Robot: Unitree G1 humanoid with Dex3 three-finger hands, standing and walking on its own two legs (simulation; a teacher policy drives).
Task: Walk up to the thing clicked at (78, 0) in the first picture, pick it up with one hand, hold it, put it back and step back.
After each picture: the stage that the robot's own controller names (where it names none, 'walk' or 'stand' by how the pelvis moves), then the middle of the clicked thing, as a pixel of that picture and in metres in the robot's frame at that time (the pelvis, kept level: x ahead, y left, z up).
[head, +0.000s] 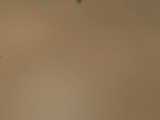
stand; out of the picture +2.38 +0.04 -0.72
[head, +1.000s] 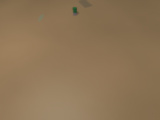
walk; (74, 11) +2.23 +0.23 -0.72
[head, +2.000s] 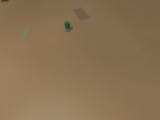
walk; (67, 26) +1.61 +0.28 -0.72
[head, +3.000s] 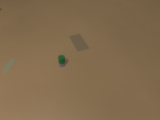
walk; (61, 60) +1.08 +0.23 -0.70
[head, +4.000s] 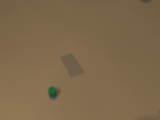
walk; (52, 93) +0.69 +0.21 -0.70
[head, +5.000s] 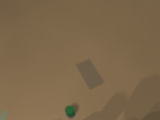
walk; (70, 112) +0.45 +0.14 -0.69
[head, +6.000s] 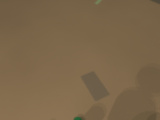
stand; out of the picture +0.44 +0.03 -0.70
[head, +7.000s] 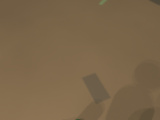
walk; out of the picture +0.42 +0.02 -0.72
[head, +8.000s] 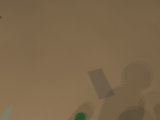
stand; (79, 119) +0.41 -0.03 -0.69
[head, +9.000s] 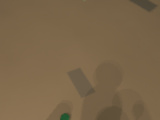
walk; out of the picture +0.44 +0.01 -0.70
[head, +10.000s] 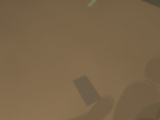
stand; out of the picture +0.40 +0.11 -0.72
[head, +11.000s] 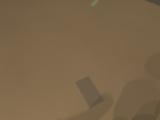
stand; out of the picture +0.38 +0.10 -0.73
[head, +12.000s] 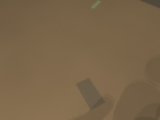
stand; out of the picture +0.38 +0.09 -0.73
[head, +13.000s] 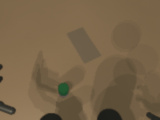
go down; (63, 90) +0.43 +0.07 -0.53
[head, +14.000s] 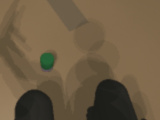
go down; (47, 62) +0.49 +0.08 -0.34
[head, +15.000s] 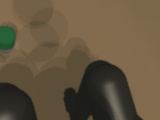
close in; (5, 40) +0.49 +0.12 -0.25
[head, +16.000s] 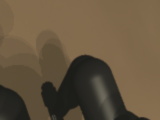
close; out of the picture +0.49 +0.15 -0.26
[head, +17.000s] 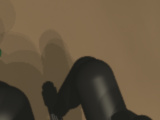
close; out of the picture +0.44 +0.13 -0.27
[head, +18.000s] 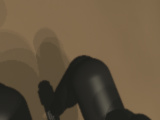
close; out of the picture +0.40 +0.12 -0.30
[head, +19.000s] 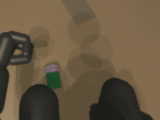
lift; (52, 76) +0.39 +0.08 -0.35
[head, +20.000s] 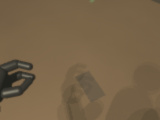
go down; out of the picture +0.32 +0.07 -0.68
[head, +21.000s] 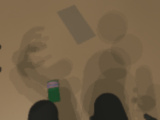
stand; (53, 91) +0.37 +0.09 -0.47
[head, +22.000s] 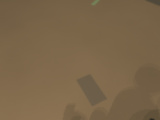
stand; out of the picture +0.30 +0.08 -0.68
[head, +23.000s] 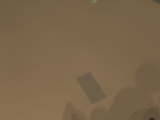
stand; out of the picture +0.31 +0.09 -0.68
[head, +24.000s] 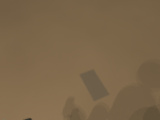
stand; out of the picture +0.31 +0.10 -0.69
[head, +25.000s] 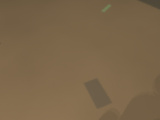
stand; out of the picture +0.33 +0.11 -0.75
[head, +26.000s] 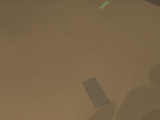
stand; out of the picture +0.30 +0.13 -0.75
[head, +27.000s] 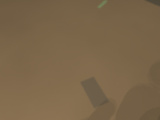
stand; out of the picture +0.30 +0.14 -0.75
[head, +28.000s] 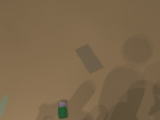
walk; (62, 109) +0.40 +0.12 -0.73
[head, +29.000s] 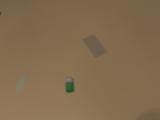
walk; (69, 85) +0.69 +0.18 -0.73
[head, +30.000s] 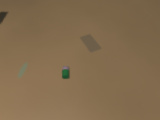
stand; (65, 72) +0.95 +0.17 -0.73
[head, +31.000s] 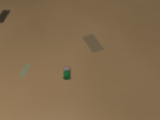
stand; (66, 73) +0.93 +0.15 -0.75
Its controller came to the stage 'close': yes
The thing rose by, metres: 0.01
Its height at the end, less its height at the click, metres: -0.02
